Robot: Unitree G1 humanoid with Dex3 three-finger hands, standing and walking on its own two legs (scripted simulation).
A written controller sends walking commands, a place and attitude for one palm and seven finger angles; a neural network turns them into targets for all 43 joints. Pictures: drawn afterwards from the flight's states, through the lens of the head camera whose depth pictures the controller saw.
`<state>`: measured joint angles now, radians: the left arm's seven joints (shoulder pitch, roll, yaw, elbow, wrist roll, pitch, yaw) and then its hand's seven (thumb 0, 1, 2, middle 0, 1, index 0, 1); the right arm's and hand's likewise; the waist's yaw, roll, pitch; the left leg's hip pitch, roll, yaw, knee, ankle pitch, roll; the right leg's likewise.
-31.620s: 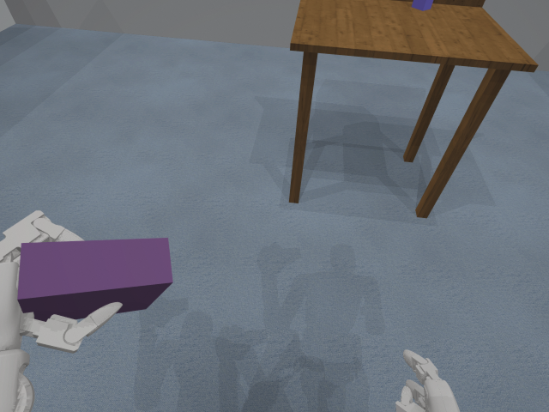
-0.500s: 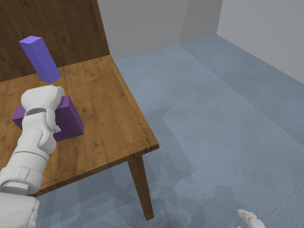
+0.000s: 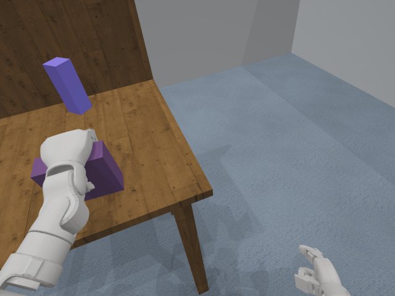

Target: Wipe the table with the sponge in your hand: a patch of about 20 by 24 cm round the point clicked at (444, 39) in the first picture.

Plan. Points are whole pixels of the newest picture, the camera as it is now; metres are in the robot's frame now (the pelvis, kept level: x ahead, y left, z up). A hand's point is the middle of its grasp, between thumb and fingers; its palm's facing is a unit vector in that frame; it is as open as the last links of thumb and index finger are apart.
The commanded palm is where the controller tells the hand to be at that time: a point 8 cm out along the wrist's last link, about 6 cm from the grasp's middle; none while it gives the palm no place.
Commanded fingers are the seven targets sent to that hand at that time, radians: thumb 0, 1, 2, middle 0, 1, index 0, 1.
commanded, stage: wipe back along the middle lane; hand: left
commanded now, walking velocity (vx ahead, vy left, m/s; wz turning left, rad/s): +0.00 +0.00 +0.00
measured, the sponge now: (87, 180) +0.32 +0.29 +0.08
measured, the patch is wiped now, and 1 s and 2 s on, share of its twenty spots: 0.70 0.70 0.75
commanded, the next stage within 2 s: slide across to the third lane in 0.26 s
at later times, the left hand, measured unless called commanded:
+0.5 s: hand (88, 178) +0.29 +0.25 +0.13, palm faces +0.08 -0.02 -1.00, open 9.4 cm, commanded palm +0.26 +0.23 +0.17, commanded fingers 0.00 0.10 1.30 -1.20 -1.60 -1.20 -1.60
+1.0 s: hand (125, 166) +0.32 +0.18 +0.14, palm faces +0.10 -0.06 -0.99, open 9.4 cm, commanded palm +0.29 +0.18 +0.19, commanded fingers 0.00 0.10 1.30 -1.20 -1.60 -1.20 -1.60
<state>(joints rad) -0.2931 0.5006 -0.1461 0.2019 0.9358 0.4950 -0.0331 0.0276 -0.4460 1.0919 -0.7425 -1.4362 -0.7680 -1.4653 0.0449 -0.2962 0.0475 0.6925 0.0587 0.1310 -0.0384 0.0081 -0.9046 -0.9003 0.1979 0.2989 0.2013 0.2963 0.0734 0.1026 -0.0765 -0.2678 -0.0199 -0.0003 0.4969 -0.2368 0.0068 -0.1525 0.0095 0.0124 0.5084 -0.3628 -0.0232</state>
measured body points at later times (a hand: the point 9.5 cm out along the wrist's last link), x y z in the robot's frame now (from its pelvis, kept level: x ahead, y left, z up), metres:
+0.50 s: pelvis +0.00 -0.01 +0.00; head -0.03 -0.07 +0.44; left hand +0.28 +0.25 +0.19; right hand +0.24 -0.23 -0.10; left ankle +0.02 +0.12 -0.74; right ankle -0.06 -0.11 -0.74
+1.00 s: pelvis -0.01 -0.02 +0.00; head -0.04 -0.09 +0.44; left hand +0.31 +0.18 +0.19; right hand +0.24 -0.22 -0.09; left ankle +0.02 +0.12 -0.74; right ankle -0.06 -0.11 -0.74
